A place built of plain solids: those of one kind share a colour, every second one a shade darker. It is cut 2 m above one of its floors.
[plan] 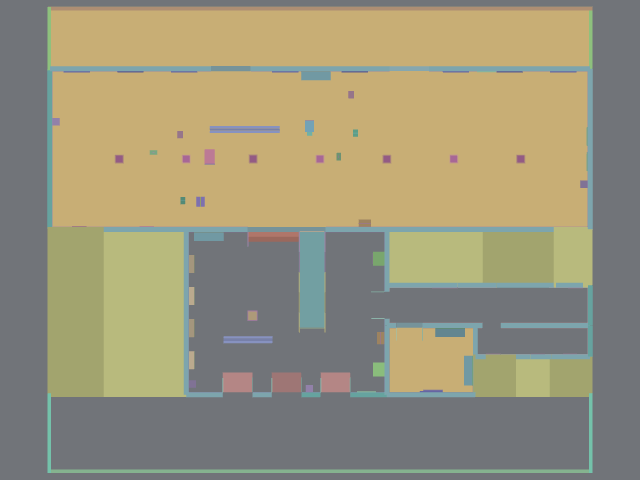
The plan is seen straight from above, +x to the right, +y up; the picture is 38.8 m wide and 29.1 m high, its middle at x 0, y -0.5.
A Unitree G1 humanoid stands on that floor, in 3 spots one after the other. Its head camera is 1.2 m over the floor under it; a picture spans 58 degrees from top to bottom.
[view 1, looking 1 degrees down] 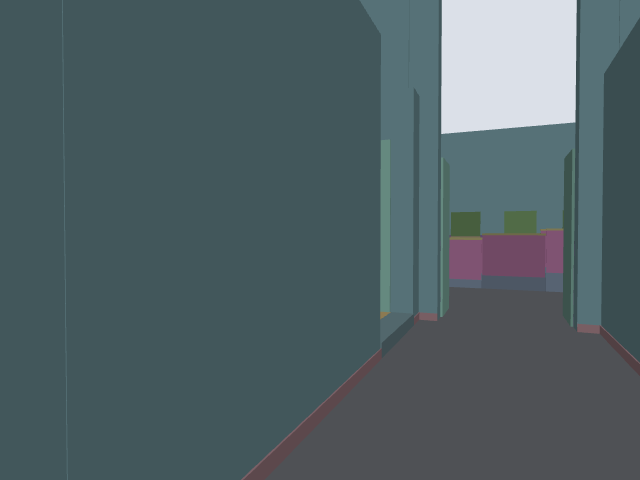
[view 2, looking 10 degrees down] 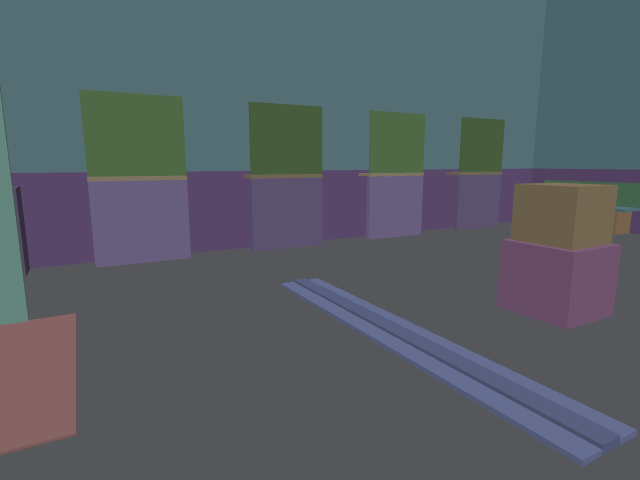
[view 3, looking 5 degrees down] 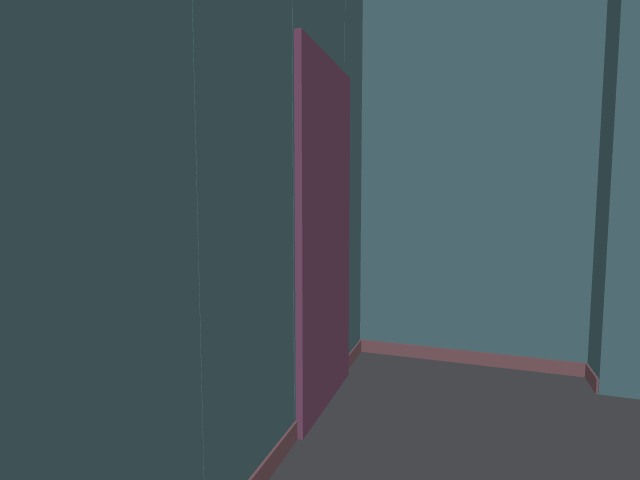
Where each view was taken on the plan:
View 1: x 10.22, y -4.46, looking -157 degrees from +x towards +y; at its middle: wall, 2.75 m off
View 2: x -2.03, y -8.43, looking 151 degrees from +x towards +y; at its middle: ticketwindow_front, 6.49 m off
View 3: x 12.90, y -6.63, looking -161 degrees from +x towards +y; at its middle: shut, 2.36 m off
